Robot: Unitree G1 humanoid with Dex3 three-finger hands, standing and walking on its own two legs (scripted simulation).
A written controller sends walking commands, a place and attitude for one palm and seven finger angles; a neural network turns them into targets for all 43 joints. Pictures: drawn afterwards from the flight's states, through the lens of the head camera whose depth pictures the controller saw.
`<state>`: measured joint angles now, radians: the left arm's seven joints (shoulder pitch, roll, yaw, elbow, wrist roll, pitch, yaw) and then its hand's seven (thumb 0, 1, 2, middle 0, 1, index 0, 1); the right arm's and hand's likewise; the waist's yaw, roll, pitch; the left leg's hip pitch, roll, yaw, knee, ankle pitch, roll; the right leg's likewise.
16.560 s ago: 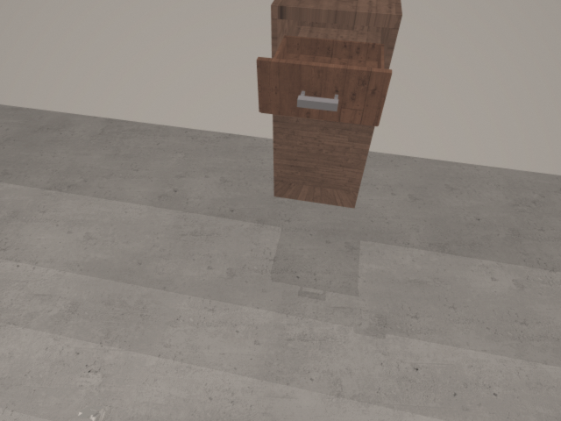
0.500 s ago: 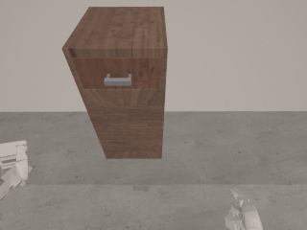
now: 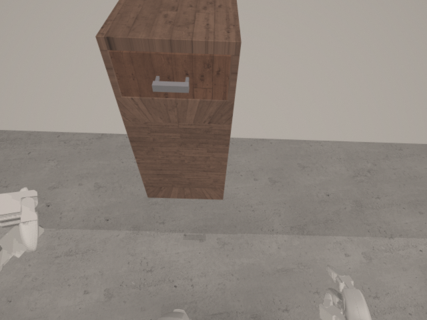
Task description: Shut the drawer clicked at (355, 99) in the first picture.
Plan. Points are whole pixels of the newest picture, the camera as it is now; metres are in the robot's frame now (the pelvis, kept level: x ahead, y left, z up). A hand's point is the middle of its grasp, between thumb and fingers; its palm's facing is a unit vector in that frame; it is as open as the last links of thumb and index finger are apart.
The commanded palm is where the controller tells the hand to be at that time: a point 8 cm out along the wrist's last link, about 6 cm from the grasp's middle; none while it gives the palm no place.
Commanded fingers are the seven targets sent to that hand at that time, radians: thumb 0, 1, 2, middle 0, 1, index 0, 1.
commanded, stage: step back with the hand held close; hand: left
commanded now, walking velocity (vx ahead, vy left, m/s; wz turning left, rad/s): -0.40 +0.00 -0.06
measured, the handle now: (171, 83) +0.76 +0.17 +0.00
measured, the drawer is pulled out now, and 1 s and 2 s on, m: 0.00 0.00 0.00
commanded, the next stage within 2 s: stop stepping back and stand still in 0.12 s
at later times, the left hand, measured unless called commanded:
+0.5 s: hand (9, 289) +0.13 +0.23 +0.18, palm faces +0.27 -0.87 -0.42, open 3.2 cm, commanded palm +0.08 +0.28 +0.19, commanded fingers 0.00 0.90 0.90 -1.40 -1.60 -1.40 -1.60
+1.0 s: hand (4, 312) +0.11 +0.22 +0.18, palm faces +0.30 -0.84 -0.45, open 3.3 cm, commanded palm +0.06 +0.27 +0.19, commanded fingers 0.00 0.90 0.90 -1.40 -1.60 -1.40 -1.60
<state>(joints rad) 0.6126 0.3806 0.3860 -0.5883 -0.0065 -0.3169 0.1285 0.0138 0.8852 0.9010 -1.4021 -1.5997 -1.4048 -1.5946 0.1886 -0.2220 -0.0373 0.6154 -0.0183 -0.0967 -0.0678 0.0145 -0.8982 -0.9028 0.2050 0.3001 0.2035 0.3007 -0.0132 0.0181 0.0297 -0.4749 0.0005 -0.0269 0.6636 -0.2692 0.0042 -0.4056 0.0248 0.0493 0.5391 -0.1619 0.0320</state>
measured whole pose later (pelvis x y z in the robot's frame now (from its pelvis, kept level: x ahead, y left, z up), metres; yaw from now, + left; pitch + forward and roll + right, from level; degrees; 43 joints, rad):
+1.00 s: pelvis -0.09 -0.01 +0.01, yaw -4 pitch +0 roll -1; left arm 0.63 0.38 0.37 -0.55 -0.03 -0.22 0.13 0.02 0.89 0.90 -1.40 -1.60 -1.40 -1.60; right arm 0.21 -0.18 0.04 0.62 -0.02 -0.16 -0.07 0.01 -0.90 -0.90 0.20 0.30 0.20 0.30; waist -0.02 0.02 -0.03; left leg -0.38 0.00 -0.02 0.46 -0.11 0.01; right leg -0.13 0.04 0.01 0.45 -0.32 -0.01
